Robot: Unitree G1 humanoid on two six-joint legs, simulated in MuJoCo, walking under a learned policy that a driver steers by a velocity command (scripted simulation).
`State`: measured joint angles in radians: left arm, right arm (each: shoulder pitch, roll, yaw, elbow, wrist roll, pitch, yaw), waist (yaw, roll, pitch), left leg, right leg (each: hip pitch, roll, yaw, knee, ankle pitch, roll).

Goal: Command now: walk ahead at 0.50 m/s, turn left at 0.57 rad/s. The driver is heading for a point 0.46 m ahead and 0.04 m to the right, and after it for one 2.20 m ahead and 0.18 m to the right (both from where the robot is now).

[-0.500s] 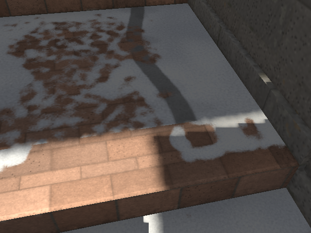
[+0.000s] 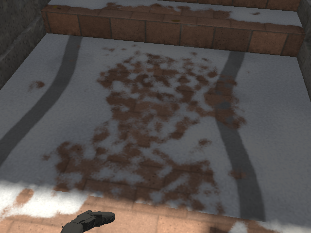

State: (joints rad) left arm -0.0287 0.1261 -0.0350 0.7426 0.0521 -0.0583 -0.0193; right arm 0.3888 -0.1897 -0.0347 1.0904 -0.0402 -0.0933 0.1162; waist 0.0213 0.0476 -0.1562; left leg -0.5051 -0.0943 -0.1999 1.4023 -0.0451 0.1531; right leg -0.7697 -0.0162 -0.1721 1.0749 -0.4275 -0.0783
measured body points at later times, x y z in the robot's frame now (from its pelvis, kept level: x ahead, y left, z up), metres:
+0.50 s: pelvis +0.27 +0.06 +0.10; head +0.30 +0.05 +0.55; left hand +0.13 +0.19 -0.04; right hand +0.60 -0.03 +0.06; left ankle +0.37 +0.17 -0.50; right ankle +0.09 -0.11 -0.62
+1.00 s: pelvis +0.40 +0.04 +0.23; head +0.41 +0.02 +0.68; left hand +0.66 +0.22 +0.15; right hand +0.52 -0.26 +0.13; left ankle +0.37 +0.17 -0.50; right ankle +0.44 -0.08 -0.50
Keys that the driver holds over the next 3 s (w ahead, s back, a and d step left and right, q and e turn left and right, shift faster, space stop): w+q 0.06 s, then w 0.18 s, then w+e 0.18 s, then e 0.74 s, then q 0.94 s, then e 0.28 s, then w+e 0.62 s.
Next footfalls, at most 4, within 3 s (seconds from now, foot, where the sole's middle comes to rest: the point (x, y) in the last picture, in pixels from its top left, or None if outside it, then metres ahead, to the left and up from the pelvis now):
0.44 left None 0.41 0.18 -0.54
1.00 right None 0.47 -0.10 -0.54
1.42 left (125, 223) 0.50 0.14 -0.54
1.94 left None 0.44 0.18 -0.54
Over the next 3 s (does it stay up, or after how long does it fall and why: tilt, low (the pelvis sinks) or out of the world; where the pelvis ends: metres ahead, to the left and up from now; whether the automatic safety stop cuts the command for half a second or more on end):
stays up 0.65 0.00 0.22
